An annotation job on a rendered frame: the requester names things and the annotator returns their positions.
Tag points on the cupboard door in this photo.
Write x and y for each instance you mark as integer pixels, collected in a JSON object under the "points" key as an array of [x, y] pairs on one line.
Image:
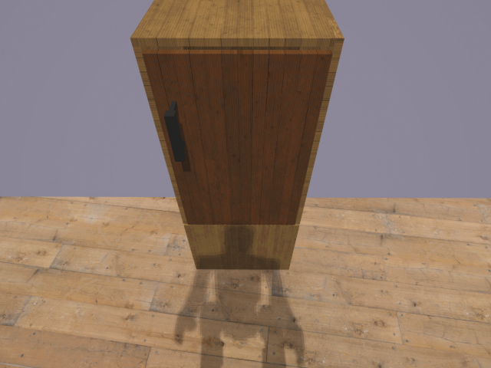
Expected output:
{"points": [[248, 119]]}

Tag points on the handle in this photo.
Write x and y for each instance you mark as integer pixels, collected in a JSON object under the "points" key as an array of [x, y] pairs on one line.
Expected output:
{"points": [[174, 133]]}

